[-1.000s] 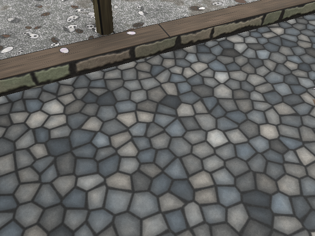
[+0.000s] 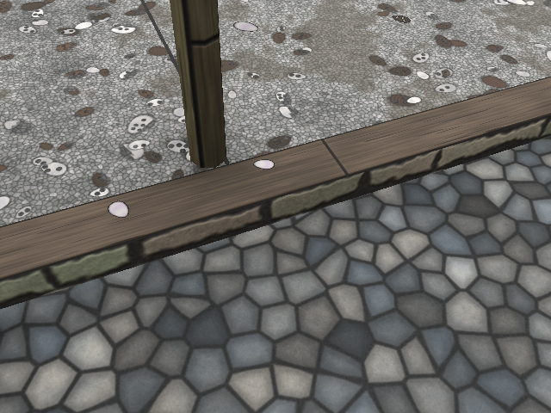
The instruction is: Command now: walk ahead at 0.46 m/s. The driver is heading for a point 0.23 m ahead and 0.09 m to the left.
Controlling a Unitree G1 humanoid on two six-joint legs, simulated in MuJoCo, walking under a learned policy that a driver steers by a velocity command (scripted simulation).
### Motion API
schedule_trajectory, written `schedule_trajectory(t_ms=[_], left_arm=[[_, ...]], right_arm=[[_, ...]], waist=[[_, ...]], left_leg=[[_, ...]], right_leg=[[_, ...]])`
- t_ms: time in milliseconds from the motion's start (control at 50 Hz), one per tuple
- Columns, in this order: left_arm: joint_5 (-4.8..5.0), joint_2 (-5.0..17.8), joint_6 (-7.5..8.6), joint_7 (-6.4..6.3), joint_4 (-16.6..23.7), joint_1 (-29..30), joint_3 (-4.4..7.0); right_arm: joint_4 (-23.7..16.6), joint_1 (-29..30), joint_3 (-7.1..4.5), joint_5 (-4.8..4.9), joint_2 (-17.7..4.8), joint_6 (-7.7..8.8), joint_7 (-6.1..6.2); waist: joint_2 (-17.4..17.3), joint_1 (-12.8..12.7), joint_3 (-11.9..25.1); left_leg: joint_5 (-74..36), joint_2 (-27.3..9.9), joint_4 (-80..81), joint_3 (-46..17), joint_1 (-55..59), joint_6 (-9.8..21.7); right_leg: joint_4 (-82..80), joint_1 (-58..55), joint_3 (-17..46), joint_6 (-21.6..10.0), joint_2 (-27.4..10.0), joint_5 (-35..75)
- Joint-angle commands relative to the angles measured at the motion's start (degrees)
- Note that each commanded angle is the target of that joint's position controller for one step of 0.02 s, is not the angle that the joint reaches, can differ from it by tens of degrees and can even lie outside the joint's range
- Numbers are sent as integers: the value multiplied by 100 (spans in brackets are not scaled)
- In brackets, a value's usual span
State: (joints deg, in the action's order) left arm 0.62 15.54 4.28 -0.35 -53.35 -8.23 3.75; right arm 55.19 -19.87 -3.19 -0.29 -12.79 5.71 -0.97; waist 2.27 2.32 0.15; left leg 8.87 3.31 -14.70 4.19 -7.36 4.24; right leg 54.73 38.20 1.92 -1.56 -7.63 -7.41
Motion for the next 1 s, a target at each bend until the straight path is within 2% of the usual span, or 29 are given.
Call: schedule_trajectory(t_ms=[20,80,140,180,200,220,240,260,280,300,320,340,360,380,420,440,480,520,540,560,580,600,620,640,680,800,1000], left_arm=[[-32,176,36,25,291,182,41],[-49,26,84,86,416,708,-35],[-36,99,95,153,486,884,-44],[-64,323,135,190,462,675,15],[-95,449,162,189,345,309,70],[-146,658,192,168,140,-223,156],[-251,1058,204,136,32,-718,234],[-273,1025,115,105,-46,-995,188],[-122,594,48,131,-88,-1098,64],[-47,552,19,146,-17,-703,36],[-64,443,-3,116,95,-183,-10],[-120,353,-14,92,163,214,-58],[-169,324,-34,66,183,458,-67],[-219,365,-76,56,179,610,-50],[-260,386,-119,15,147,620,-35],[-233,397,-136,-5,119,579,-32],[-119,417,-194,-39,90,653,-35],[-57,274,-246,-52,-27,499,-81],[-73,234,-266,-52,-84,383,-97],[-71,270,-287,-71,-86,194,-58],[-95,273,-298,-111,-112,223,-60],[-98,250,-300,-132,-132,179,-59],[-106,201,-309,-150,-183,98,-67],[-127,220,-318,-156,-239,15,-60],[-121,208,-319,-140,-318,-24,-60],[-70,198,-310,-99,-460,27,-59],[-39,255,-418,-156,-681,-18,-46]], right_arm=[[-288,119,-149,15,-844,41,105],[-158,-121,-133,15,-881,-18,154],[-10,-240,-125,43,-875,-110,180],[22,-98,-155,70,-937,-167,210],[8,53,-171,92,-973,-192,225],[1,32,-158,84,-927,-210,225],[-58,-302,-83,-35,-718,-188,216],[128,-1141,122,-58,-92,-164,163],[232,-1131,91,72,-281,-176,136],[96,-636,-18,182,-680,-222,148],[-6,-170,-48,195,-740,-307,215],[-46,39,-74,132,-704,-411,285],[-54,36,-84,77,-649,-520,347],[-27,-37,-61,63,-522,-595,388],[64,-145,-27,47,-353,-647,440],[105,-167,-25,45,-349,-663,437],[198,-219,-30,-2,-343,-691,388],[185,-86,-40,-132,-405,-719,343],[91,54,-42,-161,-542,-715,352],[96,220,-117,-81,-902,-696,369],[137,330,-102,-46,-762,-629,354],[158,440,-61,-64,-600,-551,349],[169,555,-55,-70,-562,-487,341],[171,605,-50,-56,-521,-430,329],[241,442,-36,-20,-469,-365,323],[362,201,-24,9,-489,-368,318],[452,176,16,15,-400,-447,315]], waist=[[-545,-175,-278],[-577,-1,-284],[-706,30,-212],[-801,-165,-58],[-796,-389,117],[-596,-591,428],[2,-543,1154],[1084,-333,2013],[939,-454,2453],[579,-459,1868],[252,-373,1258],[126,-250,845],[266,-95,686],[435,-2,552],[560,38,600],[542,40,686],[464,143,671],[322,128,362],[129,31,38],[-441,-258,-244],[-701,-250,-380],[-862,-319,-375],[-941,-380,-339],[-922,-392,-310],[-638,-329,-207],[-327,-210,100],[-251,-224,52]], left_leg=[[-1581,-1446,793,-832,-64,763],[-2563,-1225,526,-352,-171,576],[-2847,-1395,99,-410,329,509],[-3025,-1538,-328,-573,678,393],[-3244,-1473,-734,-569,762,288],[-3251,-1168,-1453,-458,727,107],[-1867,-793,-2604,-283,-84,-143],[1683,-175,-4459,-275,-1655,-520],[3281,-126,-5240,-880,-1931,-624],[3138,-355,-5487,-1003,-2208,-624],[2826,-550,-5341,-856,-2344,-648],[2529,-717,-4978,-818,-2205,-681],[2261,-849,-4492,-819,-1778,-694],[2133,-804,-3973,-696,-1393,-697],[1827,-700,-3207,-533,-847,-665],[1425,-673,-2872,-488,-625,-634],[475,-589,-2090,-331,-81,-534],[224,-606,-1524,-336,164,-347],[506,-886,-1043,-646,-76,-200],[1532,-940,-892,-729,-842,-69],[2181,-883,-590,-779,-1538,-87],[2189,-887,-398,-799,-1769,-189],[1955,-873,-354,-783,-1799,-288],[1727,-848,-394,-756,-1706,-349],[1215,-800,-555,-688,-1378,-381],[38,-728,-880,-565,-839,-329],[-422,-651,-927,-461,-671,-332]], right_leg=[[-985,183,-2,93,-16,934],[-1959,-551,-339,101,347,1540],[-2373,-729,-261,-11,479,1468],[-2604,-980,-166,-174,541,1099],[-2840,-1422,-221,-268,643,1174],[-3140,-2192,-285,-374,689,1957],[-2575,-3711,358,-681,-90,4492],[-2372,-5482,1798,-1756,-1423,5675],[-2703,-5404,2364,-1986,-1564,4828],[-3004,-4675,2047,-1743,-1310,3562],[-3260,-3911,1683,-1485,-1069,2585],[-3533,-3116,1454,-1341,-936,1814],[-3773,-2477,1268,-1194,-763,1149],[-3947,-2015,1033,-1097,-564,704],[-4067,-1702,763,-1090,-412,444],[-4105,-1681,723,-1081,-402,181],[-4154,-1437,589,-913,-305,-963],[-4212,-1124,502,-481,-78,-2331],[-4065,-1093,418,-232,84,-2565],[-3887,-1448,70,-59,437,-2213],[-3562,-2084,-97,15,556,-1659],[-3347,-2462,-116,-15,551,-1227],[-3225,-2664,-136,-62,542,-922],[-3158,-2698,-163,-94,551,-725],[-3127,-2634,-145,-166,519,-486],[-2913,-2798,-176,-160,494,605],[-2788,-2949,-171,-129,477,1003]])
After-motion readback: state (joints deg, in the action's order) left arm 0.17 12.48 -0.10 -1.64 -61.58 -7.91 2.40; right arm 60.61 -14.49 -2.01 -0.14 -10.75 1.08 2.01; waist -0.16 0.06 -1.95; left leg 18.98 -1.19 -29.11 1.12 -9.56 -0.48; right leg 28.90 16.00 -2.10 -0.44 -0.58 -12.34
